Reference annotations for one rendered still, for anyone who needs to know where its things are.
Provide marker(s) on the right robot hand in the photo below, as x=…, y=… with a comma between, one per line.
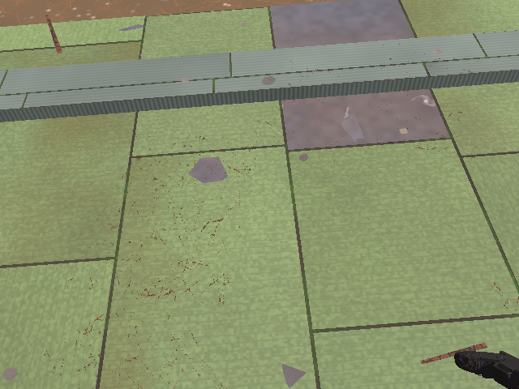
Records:
x=502, y=367

